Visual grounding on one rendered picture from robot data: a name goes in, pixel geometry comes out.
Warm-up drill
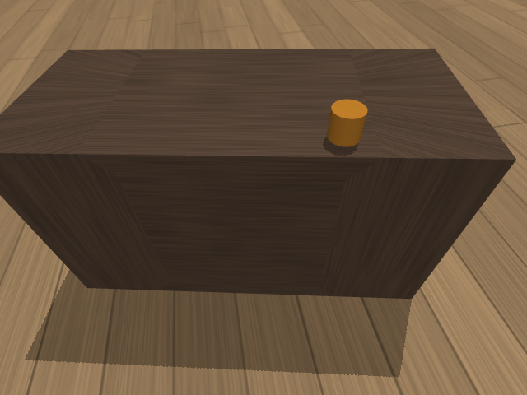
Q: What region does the can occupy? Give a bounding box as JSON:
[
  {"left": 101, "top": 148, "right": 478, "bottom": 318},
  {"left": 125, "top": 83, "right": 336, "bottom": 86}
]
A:
[{"left": 327, "top": 100, "right": 368, "bottom": 147}]

